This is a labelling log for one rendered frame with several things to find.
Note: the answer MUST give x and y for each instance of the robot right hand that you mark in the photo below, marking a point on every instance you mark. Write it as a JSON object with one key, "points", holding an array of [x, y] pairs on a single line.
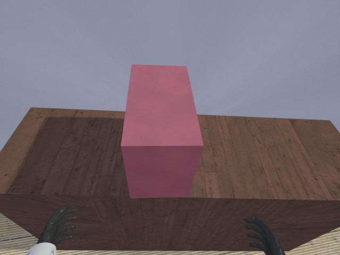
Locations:
{"points": [[271, 245]]}

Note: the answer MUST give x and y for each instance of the left robot forearm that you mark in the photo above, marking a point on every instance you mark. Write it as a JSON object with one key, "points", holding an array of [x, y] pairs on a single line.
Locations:
{"points": [[42, 249]]}

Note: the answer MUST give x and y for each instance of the robot left hand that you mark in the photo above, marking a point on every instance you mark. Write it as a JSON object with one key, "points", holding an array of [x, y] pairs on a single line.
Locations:
{"points": [[52, 230]]}

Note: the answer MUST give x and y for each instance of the pedestal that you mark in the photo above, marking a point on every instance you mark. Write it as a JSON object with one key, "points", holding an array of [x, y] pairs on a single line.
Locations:
{"points": [[283, 171]]}

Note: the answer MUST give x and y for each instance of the carton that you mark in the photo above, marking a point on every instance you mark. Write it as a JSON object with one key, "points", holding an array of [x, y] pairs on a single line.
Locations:
{"points": [[161, 140]]}

